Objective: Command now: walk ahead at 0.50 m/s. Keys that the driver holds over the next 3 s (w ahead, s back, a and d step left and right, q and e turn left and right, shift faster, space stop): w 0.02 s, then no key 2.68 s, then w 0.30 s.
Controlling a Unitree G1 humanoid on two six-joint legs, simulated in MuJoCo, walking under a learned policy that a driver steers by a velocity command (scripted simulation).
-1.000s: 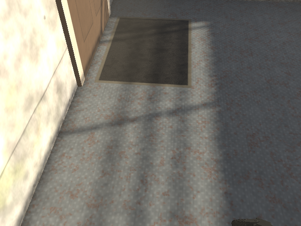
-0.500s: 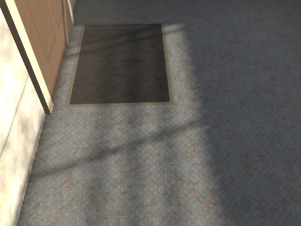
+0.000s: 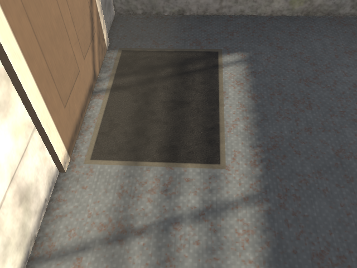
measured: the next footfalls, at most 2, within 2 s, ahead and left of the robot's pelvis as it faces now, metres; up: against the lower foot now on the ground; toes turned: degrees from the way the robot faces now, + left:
left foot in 0.24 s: +0.29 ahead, +0.15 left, +0.00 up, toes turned +2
right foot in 0.56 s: +0.22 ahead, -0.10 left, +0.00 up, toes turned -1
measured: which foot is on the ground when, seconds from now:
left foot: up 0.00-0.22, down 0.24-1.00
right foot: down 0.00-0.26, up 0.28-0.54, down 0.56-1.00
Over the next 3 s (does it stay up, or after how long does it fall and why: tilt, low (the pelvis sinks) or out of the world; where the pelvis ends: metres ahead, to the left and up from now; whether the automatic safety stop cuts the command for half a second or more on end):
stays up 0.28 0.05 -0.02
